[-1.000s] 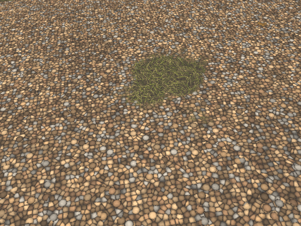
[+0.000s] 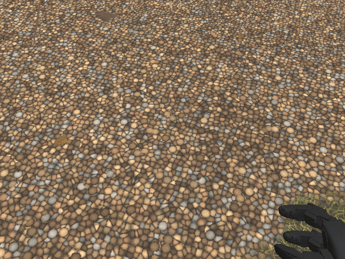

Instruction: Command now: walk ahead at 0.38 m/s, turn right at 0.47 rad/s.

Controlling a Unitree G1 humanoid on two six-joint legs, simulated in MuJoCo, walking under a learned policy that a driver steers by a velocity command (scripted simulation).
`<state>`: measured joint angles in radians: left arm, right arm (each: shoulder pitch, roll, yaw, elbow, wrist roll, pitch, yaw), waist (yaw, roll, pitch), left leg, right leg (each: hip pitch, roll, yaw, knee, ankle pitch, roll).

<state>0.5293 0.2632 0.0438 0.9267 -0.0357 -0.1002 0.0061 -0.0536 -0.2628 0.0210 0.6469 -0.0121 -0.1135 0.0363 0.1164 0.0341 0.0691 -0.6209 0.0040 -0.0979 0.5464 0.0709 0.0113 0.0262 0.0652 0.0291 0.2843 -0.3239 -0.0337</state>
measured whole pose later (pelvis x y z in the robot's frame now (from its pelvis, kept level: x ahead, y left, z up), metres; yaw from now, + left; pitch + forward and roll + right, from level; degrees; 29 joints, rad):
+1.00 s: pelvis +0.23 -0.01 +0.00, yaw -34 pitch +0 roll +0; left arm 0.15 0.24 0.03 0.66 0.03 0.02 0.01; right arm 0.17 -0.23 -0.03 0.82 -0.02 0.01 0.00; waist 0.00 -0.04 0.01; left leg -0.26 0.01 0.01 0.56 -0.30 0.00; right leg -0.31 0.03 0.06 0.56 -0.24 0.00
